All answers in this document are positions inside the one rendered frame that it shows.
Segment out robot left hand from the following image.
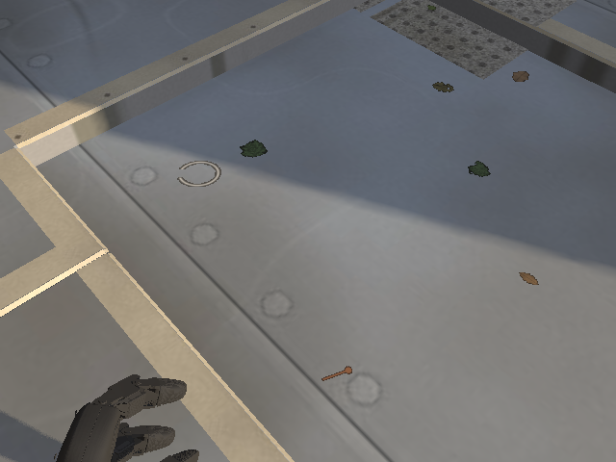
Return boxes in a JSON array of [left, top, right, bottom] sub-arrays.
[[54, 374, 199, 462]]

